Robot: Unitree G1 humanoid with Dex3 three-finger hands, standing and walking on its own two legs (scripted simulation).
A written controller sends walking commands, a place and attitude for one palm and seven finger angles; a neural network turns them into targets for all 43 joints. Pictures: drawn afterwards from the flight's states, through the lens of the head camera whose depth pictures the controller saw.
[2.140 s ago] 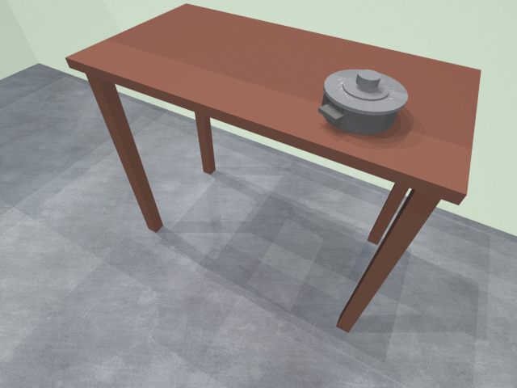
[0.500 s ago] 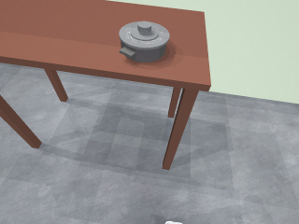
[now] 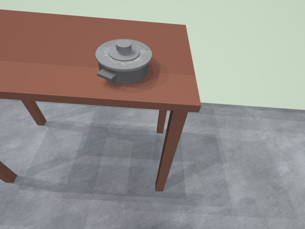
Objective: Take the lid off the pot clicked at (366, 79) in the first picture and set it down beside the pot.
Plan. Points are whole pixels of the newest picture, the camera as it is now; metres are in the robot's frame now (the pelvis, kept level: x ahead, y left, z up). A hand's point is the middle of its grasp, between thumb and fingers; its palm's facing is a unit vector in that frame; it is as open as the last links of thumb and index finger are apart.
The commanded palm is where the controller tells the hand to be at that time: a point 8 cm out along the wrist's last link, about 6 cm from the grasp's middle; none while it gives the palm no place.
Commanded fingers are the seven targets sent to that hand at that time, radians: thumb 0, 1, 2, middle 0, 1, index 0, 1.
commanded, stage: take the last steps up to it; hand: left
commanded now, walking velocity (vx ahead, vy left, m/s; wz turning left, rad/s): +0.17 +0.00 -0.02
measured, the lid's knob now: (123, 46) +0.60 +0.13 +0.17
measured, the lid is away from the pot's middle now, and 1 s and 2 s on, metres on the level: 0.00 0.00 0.00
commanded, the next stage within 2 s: come to a stop and stand still in 0.08 s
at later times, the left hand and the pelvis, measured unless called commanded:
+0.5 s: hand (98, 225) +0.16 +0.16 -0.15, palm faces +0.10 -0.97 -0.24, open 7.2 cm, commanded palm none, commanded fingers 0.00 0.90 0.90 -0.20 -0.30 -0.20 -0.30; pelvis +0.09 -0.02 +0.01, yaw +2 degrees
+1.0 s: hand out of the picture +0.05 +0.21 -0.16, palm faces +0.05 -0.97 -0.25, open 7.4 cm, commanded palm none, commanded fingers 0.00 0.90 0.90 -0.20 -0.30 -0.20 -0.30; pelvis +0.05 +0.02 +0.01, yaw +0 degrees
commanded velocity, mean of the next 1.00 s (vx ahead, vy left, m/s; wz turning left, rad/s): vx -0.05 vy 0.03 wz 0.00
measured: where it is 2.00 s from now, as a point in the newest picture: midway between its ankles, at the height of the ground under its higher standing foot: outside the picture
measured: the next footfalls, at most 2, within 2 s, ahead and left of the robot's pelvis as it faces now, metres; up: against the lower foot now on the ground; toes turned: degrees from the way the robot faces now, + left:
right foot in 0.26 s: +0.15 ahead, -0.14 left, +0.00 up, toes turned -7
left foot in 0.64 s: +0.12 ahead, +0.13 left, +0.00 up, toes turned +4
